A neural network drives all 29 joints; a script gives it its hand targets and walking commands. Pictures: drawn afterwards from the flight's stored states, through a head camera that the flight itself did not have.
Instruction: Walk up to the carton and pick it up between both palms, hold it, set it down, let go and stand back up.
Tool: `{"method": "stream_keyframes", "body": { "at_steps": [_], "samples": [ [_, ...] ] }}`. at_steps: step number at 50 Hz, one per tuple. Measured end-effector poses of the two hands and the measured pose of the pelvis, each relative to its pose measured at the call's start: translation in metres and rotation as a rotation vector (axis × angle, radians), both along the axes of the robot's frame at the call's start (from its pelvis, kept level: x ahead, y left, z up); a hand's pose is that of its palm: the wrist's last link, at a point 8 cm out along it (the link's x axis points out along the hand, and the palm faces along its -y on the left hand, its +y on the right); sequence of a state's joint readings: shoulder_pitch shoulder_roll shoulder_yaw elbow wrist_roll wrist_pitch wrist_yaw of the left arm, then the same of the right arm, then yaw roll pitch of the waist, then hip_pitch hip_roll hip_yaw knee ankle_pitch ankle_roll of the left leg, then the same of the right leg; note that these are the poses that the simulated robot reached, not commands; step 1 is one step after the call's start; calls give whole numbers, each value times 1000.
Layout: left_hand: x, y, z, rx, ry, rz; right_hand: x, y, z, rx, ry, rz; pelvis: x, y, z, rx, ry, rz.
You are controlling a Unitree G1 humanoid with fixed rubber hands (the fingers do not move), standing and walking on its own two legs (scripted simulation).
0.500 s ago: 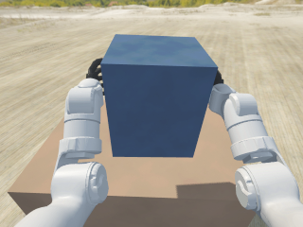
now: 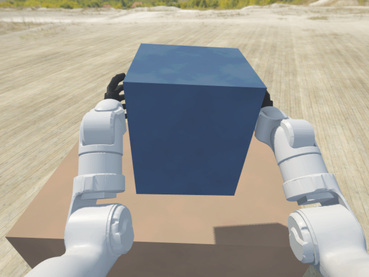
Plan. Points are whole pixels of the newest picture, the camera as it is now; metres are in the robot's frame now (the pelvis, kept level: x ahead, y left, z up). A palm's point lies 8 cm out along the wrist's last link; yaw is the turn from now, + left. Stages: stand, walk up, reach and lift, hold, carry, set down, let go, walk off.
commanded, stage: hold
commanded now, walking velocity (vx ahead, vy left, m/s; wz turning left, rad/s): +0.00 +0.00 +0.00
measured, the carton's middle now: (187, 120) +0.37 +0.00 +0.24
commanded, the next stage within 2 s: none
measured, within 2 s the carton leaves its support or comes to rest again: neither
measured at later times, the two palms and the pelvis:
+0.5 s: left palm (111, 105) +0.37 +0.15 +0.28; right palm (262, 113) +0.35 -0.15 +0.26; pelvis -0.01 +0.00 +0.00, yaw +0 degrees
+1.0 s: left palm (113, 107) +0.37 +0.15 +0.27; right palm (261, 114) +0.36 -0.15 +0.25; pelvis +0.00 +0.00 +0.00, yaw +0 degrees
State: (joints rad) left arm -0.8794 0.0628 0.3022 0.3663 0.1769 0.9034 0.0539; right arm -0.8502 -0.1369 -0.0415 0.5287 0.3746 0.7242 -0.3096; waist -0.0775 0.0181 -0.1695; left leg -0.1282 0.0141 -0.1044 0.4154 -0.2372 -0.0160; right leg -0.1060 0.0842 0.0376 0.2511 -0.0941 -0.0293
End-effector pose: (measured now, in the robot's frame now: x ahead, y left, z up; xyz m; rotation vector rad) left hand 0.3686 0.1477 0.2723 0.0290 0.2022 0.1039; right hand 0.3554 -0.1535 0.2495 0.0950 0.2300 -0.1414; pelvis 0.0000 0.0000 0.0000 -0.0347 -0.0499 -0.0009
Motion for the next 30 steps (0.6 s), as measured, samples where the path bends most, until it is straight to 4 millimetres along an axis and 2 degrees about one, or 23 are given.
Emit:
{"method": "stream_keyframes", "body": {
  "at_steps": [30],
  "samples": [
    [-1,0,10,21,1,-12,-4,0,8,15,2,-11,-8,4,0,3,1,-7]
  ]
}}
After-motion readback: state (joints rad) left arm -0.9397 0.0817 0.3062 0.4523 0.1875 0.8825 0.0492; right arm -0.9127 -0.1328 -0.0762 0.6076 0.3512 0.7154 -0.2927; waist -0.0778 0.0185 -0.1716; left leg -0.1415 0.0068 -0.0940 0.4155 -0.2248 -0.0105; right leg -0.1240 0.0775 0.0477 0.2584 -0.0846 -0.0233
